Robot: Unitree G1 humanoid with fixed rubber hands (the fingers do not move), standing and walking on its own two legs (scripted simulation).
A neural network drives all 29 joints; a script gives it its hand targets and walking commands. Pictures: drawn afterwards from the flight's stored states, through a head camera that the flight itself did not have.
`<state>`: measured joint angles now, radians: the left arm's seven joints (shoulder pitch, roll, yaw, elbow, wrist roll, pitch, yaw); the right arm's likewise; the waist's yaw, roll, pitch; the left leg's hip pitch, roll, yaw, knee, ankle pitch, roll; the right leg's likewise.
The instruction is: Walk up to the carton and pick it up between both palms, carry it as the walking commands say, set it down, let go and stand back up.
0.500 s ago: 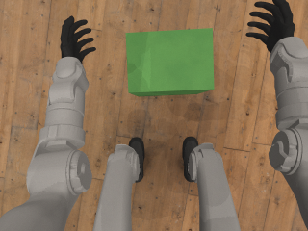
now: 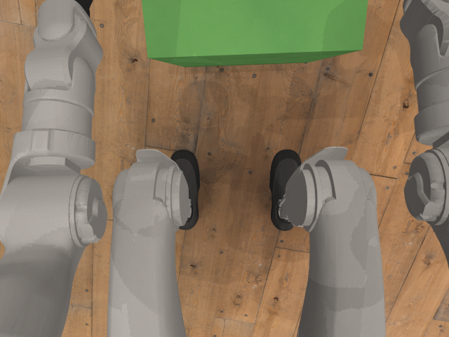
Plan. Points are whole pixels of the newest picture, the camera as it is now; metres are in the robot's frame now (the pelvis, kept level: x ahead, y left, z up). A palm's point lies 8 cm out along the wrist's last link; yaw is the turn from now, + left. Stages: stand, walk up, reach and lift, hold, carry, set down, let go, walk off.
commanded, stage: reach and lift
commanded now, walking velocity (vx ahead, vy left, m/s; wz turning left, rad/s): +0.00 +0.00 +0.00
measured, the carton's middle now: out of the picture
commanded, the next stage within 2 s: none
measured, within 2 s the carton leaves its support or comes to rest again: leaves its support in 1.92 s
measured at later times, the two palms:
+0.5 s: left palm (94, 3) +0.54 +0.20 -0.25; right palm out of the picture +0.54 -0.21 -0.26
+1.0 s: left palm out of the picture +0.55 +0.17 -0.24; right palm out of the picture +0.54 -0.20 -0.26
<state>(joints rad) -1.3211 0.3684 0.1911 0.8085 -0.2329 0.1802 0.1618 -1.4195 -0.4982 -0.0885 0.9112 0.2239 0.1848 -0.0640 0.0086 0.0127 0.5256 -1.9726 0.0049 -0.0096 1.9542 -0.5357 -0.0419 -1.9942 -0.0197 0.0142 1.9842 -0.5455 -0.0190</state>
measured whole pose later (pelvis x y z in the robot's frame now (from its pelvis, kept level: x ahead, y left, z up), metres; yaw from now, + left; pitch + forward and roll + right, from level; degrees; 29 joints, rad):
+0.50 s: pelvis +0.00 +0.00 -0.08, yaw +1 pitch +31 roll +2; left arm -1.45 0.41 0.08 1.08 -0.34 0.08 0.16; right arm -1.50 -0.50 0.01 1.14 0.29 0.08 -0.07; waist 0.00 0.04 0.52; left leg -2.19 -0.01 -0.01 2.19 -0.54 -0.04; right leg -2.20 -0.03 0.03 2.23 -0.56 -0.01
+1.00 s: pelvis +0.00 +0.01 -0.07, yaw +1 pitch +31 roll +2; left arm -1.48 0.36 0.04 1.10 -0.34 0.05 0.16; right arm -1.50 -0.46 0.03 1.14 0.30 0.05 -0.09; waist 0.00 0.04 0.52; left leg -2.16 -0.01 -0.01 2.17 -0.55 -0.04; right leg -2.17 -0.03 0.03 2.20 -0.56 -0.01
